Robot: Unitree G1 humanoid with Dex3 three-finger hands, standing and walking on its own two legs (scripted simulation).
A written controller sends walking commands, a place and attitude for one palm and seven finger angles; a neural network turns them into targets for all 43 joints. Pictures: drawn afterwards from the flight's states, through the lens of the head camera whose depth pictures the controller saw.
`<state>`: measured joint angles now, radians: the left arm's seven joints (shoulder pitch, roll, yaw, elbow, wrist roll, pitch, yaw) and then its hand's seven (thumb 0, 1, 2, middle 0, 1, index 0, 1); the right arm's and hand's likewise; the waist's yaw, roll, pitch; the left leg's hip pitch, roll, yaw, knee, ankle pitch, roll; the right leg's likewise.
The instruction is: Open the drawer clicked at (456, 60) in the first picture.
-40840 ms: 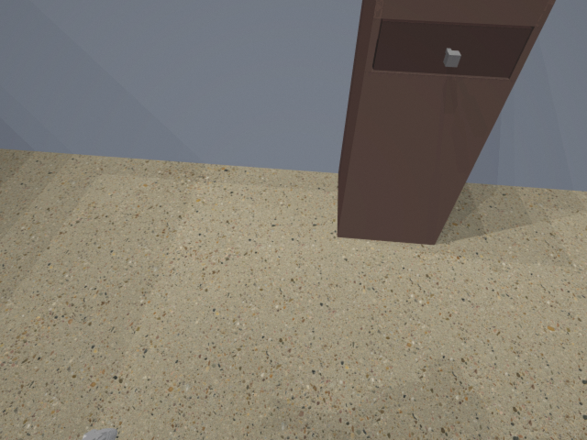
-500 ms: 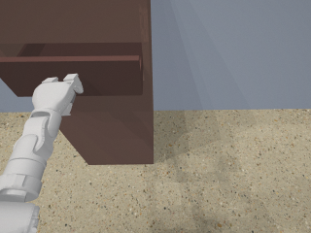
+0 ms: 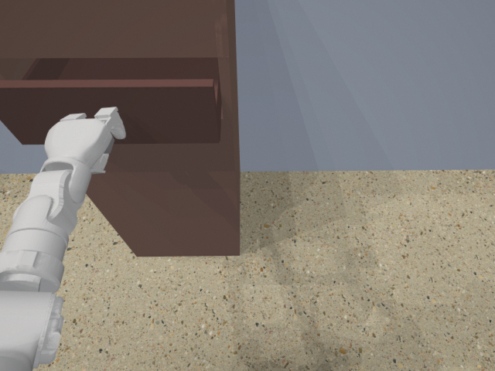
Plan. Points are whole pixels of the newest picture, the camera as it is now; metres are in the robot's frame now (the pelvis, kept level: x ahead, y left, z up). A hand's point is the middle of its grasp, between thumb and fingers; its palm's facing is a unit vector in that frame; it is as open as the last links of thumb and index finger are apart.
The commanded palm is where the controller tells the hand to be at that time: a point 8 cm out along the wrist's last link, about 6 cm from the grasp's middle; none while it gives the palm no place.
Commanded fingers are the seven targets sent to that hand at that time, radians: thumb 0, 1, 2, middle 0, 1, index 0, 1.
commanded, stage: pull the drawer open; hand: left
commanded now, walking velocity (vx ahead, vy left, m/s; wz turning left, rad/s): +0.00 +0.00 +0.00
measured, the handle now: (102, 133) +0.49 +0.25 +0.09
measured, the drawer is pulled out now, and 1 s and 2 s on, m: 0.08 0.21 0.30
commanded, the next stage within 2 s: open the thumb to release the handle in 1.54 s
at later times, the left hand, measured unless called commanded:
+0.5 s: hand (84, 199) +0.37 +0.25 +0.07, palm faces +0.02 -0.05 -1.00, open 6.5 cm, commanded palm +0.35 +0.26 +0.13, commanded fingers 0.00 0.90 0.90 -0.40 -1.35 -0.40 -1.35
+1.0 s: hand (72, 240) +0.30 +0.25 +0.07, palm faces +0.02 -0.08 -1.00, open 6.6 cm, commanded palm +0.25 +0.26 +0.13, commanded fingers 0.00 0.90 0.90 -0.40 -1.35 -0.40 -1.35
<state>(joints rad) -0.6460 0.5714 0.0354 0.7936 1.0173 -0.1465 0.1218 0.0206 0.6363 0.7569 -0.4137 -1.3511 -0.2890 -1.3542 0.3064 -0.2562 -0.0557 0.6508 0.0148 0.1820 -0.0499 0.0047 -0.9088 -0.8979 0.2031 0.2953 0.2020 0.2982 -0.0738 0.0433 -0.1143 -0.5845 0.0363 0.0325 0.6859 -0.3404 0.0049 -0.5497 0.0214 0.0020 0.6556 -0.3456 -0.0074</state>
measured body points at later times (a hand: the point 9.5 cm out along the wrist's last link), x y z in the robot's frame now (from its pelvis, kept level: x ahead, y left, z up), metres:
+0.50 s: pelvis +0.01 +0.01 +0.01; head +0.04 -0.01 +0.45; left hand +0.36 +0.25 +0.13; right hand +0.19 -0.24 -0.11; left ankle -0.01 +0.12 -0.72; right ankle -0.02 -0.12 -0.72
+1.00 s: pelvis +0.02 +0.00 +0.01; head +0.06 -0.03 +0.45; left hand +0.30 +0.25 +0.12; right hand +0.16 -0.26 -0.11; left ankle -0.01 +0.12 -0.72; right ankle -0.02 -0.12 -0.72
